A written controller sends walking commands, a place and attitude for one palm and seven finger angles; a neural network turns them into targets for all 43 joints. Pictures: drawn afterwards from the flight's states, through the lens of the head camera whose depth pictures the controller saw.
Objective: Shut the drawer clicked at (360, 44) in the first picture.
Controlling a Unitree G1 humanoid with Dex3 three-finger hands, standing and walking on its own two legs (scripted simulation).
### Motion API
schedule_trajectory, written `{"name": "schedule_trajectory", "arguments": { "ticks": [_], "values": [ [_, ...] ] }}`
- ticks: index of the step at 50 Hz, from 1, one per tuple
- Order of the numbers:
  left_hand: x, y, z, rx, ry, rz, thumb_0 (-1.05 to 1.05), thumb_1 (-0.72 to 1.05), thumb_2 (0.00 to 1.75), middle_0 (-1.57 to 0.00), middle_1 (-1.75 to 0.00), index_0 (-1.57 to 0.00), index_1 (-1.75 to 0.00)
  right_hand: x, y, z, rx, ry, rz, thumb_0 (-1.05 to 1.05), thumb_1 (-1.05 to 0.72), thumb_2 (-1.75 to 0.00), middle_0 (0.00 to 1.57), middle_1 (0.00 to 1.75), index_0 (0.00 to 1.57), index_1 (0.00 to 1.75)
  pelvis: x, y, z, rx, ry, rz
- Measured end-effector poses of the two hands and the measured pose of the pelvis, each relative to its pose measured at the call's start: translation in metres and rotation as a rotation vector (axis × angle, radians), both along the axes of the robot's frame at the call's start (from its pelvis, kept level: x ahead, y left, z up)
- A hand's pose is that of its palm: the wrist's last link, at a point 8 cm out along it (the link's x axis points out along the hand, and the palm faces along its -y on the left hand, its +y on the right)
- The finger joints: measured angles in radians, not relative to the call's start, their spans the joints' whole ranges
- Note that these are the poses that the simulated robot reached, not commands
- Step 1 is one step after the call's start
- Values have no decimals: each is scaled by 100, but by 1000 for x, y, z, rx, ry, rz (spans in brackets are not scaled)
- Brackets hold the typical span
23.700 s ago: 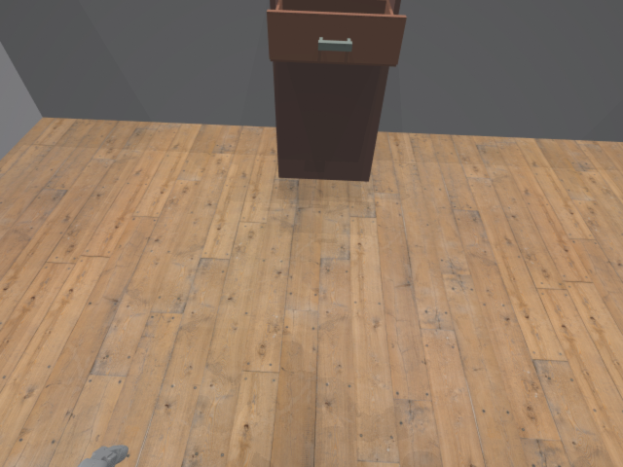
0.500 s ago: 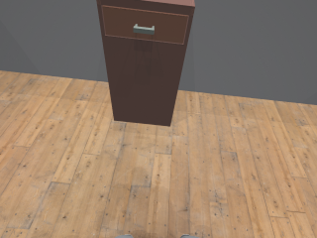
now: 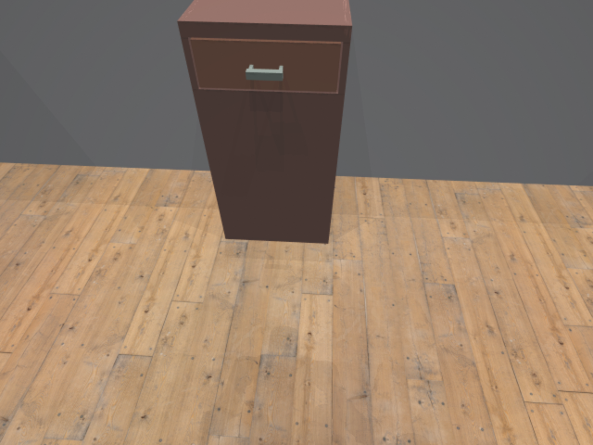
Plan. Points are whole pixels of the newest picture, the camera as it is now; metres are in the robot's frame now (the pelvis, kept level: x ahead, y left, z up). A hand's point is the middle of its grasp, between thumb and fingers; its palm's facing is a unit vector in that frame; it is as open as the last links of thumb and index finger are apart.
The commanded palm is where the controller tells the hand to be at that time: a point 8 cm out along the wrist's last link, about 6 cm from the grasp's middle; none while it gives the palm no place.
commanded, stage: let the arm hang, fingers relaxed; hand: left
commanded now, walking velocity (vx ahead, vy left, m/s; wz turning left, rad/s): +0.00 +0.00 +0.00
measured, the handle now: (265, 71) +1.04 +0.13 +0.02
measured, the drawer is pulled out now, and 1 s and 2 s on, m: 0.00 0.00 0.00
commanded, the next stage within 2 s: look to check the result in 0.18 s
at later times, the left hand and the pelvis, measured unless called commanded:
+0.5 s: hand out of the picture +0.08 +0.21 -0.16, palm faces -0.03 -0.95 -0.31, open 7.4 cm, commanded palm none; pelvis +0.04 -0.02 +0.01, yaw +0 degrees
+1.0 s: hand (172, 444) +0.16 +0.20 -0.15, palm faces -0.05 -0.94 -0.33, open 7.4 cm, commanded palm none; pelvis +0.07 -0.03 +0.01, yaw -1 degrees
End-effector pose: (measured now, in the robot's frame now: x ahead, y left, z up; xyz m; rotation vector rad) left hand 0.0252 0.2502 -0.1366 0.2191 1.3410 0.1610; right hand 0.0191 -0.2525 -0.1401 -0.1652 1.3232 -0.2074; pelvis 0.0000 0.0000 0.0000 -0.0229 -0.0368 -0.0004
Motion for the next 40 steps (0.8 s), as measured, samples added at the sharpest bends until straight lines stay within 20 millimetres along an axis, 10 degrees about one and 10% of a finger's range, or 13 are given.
{"name": "schedule_trajectory", "arguments": {
  "ticks": [14,40],
  "values": [
    [22,0,5,18,14,-4,0,91,89,-20,-30,-20,-30,12,-11,2,-1,51,5,1,-90,-90,20,30,20,30,19,-8,3,21,19,1],
    [117,-4,20,70,-96,-58,0,91,89,-20,-30,-20,-30,112,-58,17,-67,-81,53,1,-90,-90,20,30,20,30,61,-29,7,27,27,-17]
  ]
}}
